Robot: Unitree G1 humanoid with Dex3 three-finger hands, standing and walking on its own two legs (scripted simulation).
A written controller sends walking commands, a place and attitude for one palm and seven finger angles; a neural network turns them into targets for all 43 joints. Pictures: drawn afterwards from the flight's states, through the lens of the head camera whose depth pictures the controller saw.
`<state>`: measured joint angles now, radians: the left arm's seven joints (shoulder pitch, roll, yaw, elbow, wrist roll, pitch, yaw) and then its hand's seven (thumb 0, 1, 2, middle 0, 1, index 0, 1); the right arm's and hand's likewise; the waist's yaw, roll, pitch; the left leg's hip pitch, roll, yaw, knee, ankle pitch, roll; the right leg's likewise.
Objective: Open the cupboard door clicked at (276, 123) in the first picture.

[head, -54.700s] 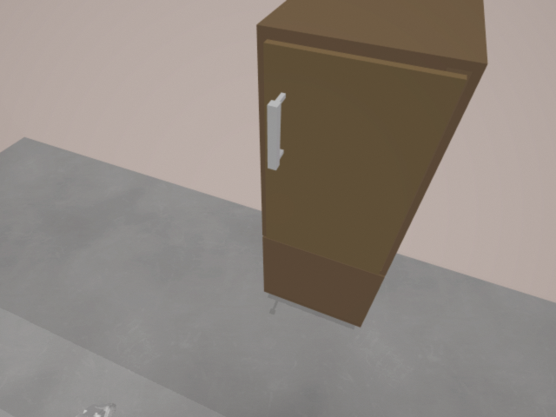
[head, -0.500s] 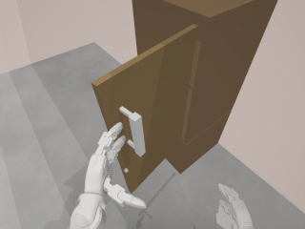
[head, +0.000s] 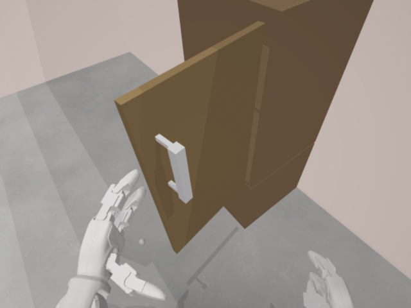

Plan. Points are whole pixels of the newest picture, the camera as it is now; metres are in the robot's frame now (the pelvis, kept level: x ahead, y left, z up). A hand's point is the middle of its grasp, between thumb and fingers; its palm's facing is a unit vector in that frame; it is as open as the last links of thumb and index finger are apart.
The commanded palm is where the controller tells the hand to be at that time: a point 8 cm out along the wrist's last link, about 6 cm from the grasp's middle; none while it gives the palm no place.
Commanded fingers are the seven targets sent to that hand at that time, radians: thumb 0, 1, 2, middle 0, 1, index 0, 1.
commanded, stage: draw the hand back to the body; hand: left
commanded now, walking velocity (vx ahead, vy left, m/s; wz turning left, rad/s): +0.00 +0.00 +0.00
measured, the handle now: (174, 170) +0.35 +0.09 +0.09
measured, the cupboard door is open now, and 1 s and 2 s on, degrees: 100 100 100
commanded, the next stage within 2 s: step back with the hand held close in 1.46 s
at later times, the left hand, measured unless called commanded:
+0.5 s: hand (70, 229) +0.21 +0.21 +0.14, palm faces +0.14 -0.96 -0.23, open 15.6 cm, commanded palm +0.17 +0.26 +0.16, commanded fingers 0.00 -0.08 0.48 -0.17 -0.30 -0.17 -0.30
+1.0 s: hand (0, 205) +0.22 +0.29 +0.19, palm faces +0.38 -0.84 -0.38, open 10.1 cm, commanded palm +0.17 +0.34 +0.21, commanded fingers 0.00 0.80 0.86 -0.20 -0.30 -0.20 -0.30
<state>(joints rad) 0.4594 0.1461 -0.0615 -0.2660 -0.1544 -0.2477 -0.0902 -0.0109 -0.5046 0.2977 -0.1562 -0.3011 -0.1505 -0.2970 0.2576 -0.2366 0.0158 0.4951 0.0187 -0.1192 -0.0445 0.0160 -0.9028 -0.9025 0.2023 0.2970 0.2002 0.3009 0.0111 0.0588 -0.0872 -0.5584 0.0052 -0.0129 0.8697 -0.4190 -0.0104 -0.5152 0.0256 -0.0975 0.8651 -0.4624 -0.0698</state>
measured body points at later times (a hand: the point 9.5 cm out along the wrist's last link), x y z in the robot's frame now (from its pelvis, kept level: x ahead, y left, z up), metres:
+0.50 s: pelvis +0.01 +0.03 +0.02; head +0.00 +0.02 +0.47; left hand +0.19 +0.26 +0.16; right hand +0.20 -0.18 -0.04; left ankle +0.01 +0.13 -0.70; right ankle -0.01 -0.07 -0.70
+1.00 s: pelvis +0.02 +0.05 +0.05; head +0.00 +0.03 +0.49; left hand +0.19 +0.33 +0.21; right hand +0.20 -0.17 -0.04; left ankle +0.01 +0.13 -0.70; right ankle -0.01 -0.07 -0.70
